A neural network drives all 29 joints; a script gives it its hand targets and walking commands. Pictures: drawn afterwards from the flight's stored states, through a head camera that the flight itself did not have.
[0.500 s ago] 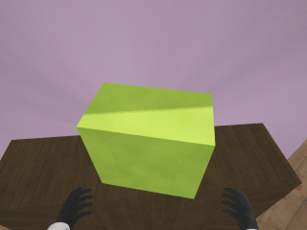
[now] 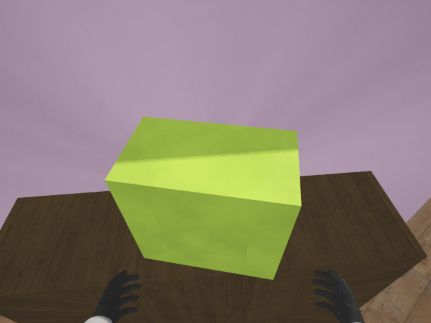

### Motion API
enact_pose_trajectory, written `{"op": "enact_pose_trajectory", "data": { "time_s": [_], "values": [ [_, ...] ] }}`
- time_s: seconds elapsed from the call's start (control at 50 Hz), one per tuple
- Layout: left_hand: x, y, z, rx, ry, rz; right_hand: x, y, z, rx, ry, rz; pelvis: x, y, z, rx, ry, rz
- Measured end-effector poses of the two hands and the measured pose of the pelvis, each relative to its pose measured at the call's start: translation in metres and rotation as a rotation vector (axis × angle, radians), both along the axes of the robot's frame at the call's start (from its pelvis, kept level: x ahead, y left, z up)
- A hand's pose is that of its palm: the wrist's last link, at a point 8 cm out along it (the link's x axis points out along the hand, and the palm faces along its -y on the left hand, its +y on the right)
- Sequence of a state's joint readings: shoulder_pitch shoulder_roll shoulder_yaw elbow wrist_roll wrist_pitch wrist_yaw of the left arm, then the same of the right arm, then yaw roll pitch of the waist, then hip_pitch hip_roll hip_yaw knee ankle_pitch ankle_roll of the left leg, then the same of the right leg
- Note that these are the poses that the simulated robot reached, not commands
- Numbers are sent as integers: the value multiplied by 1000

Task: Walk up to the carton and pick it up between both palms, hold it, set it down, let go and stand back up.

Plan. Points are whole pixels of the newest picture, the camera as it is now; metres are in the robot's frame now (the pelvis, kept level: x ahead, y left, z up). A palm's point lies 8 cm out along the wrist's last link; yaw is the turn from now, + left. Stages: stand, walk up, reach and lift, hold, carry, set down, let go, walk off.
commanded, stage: set down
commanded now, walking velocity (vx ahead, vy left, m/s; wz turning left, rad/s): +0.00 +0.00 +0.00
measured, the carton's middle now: (211, 202) +0.37 +0.01 +0.01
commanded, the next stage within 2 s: let go in 0.24 s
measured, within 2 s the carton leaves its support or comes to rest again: neither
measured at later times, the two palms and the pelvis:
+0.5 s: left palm (114, 317) +0.18 +0.20 -0.07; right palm (350, 320) +0.14 -0.23 -0.08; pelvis +0.00 +0.00 +0.00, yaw +0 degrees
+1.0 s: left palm out of the picture +0.17 +0.29 -0.07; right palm out of the picture +0.12 -0.27 -0.08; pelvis +0.01 +0.01 +0.00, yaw +0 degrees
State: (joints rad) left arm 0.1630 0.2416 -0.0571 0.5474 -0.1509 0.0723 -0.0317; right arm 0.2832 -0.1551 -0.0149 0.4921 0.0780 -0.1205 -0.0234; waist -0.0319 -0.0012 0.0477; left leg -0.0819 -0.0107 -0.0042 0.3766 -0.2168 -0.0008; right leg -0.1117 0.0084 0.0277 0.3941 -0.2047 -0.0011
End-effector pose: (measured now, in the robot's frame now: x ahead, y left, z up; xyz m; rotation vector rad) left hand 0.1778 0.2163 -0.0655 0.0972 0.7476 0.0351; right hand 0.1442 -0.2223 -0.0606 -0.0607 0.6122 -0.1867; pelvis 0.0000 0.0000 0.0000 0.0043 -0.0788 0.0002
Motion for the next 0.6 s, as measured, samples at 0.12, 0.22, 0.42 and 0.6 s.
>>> {"op": "enact_pose_trajectory", "data": {
  "time_s": [0.12,0.22,0.42,0.6],
  "values": [
    [-1,-5,-4,6,24,6,1,-2,-6,-3,33,17,2,0,0,1,2,0],
    [-1,-9,-6,10,35,13,0,-5,-11,-3,62,29,3,-1,0,1,4,0],
    [-1,-12,-8,16,42,24,0,-7,-13,-3,74,41,3,-1,0,1,5,0],
    [-2,-12,-9,26,53,32,-2,-9,-15,-3,84,44,3,-1,0,0,4,-1]
  ]
}}
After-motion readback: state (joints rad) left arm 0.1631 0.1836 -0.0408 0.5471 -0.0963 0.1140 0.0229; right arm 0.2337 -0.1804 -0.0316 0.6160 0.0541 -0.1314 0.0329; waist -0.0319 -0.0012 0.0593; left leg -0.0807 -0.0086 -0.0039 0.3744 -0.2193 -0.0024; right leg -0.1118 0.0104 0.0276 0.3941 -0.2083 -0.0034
